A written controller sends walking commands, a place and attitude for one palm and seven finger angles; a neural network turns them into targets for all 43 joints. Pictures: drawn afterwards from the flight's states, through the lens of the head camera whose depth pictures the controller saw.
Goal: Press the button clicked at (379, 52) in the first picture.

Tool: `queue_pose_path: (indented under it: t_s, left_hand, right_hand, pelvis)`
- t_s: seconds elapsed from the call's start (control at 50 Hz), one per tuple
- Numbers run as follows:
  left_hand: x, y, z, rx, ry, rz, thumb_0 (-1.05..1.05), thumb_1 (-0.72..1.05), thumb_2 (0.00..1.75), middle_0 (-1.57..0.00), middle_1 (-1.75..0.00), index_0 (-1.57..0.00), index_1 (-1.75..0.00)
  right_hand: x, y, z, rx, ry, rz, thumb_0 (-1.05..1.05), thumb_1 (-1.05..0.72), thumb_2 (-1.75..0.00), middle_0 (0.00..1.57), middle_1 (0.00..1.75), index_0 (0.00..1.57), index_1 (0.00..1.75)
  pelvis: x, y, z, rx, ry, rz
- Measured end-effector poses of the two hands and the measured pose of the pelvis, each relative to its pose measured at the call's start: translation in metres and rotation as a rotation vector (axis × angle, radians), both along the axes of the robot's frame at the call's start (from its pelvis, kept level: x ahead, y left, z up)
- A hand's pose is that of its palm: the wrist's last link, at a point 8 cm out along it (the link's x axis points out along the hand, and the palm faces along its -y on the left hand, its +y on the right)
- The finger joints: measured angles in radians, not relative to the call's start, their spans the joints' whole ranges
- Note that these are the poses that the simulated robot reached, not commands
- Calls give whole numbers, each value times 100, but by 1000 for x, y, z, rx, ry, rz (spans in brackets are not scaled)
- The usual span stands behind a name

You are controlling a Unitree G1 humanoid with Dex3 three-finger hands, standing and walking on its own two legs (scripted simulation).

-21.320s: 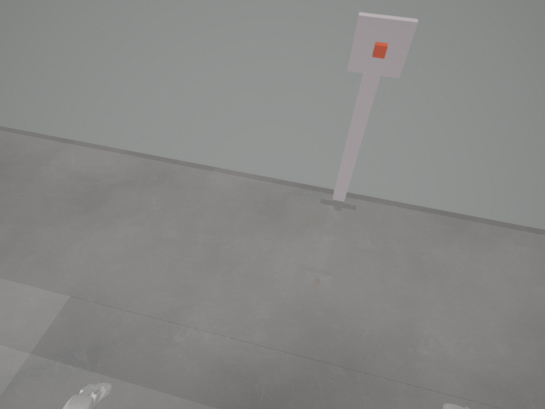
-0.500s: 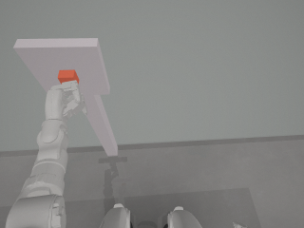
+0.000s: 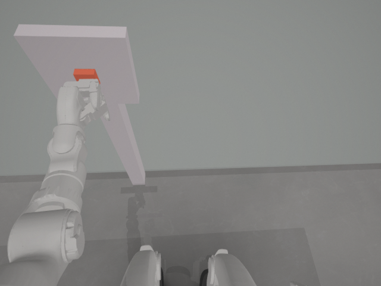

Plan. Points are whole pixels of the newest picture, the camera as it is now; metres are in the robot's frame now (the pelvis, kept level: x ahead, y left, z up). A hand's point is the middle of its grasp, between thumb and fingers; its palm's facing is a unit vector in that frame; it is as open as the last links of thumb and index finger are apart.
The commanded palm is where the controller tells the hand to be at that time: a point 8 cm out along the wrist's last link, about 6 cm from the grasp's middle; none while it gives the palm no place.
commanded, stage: hold the button down briefly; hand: left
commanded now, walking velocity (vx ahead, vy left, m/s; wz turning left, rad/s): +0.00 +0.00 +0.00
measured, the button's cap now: (88, 75) +0.52 +0.21 +0.09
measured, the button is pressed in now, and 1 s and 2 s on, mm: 11 0 0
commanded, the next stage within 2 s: pull the fist back off the button in 0.26 s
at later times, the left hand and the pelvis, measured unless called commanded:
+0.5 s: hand (103, 104) +0.47 +0.18 +0.06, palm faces +0.05 -1.00 -0.03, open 3.5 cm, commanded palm +0.46 +0.21 +0.07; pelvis -0.02 +0.00 -0.01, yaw -1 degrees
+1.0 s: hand (111, 120) +0.43 +0.16 +0.06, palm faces +0.04 -1.00 +0.00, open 3.1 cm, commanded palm +0.39 +0.21 +0.07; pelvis +0.02 +0.01 +0.02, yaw -2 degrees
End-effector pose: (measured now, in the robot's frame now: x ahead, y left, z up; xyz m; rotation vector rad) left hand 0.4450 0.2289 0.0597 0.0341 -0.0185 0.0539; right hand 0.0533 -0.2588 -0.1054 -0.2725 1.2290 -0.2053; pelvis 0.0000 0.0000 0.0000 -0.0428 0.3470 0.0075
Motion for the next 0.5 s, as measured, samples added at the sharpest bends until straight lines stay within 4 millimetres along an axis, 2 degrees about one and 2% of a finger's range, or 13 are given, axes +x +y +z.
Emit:
queue_pose_path:
  t_s: [0.26, 0.5]
  left_hand:
    - [1, 1, 0, -5, 10, -10, 1, 86, 96, -130, -150, -154, -150]
    - [1, 0, 0, -6, 11, -8, 1, 86, 94, -130, -150, -154, -150]
  right_hand:
    - [-28, -7, 1, -36, 7, -8, 1, -90, -90, 20, 30, 20, 30]
    - [-46, -3, 0, -33, 11, -18, 1, -90, -90, 20, 30, 20, 30]
  pelvis:
    - [-17, -2, -7, -9, 6, 5]
    - [-25, 1, -10, -11, 7, -5]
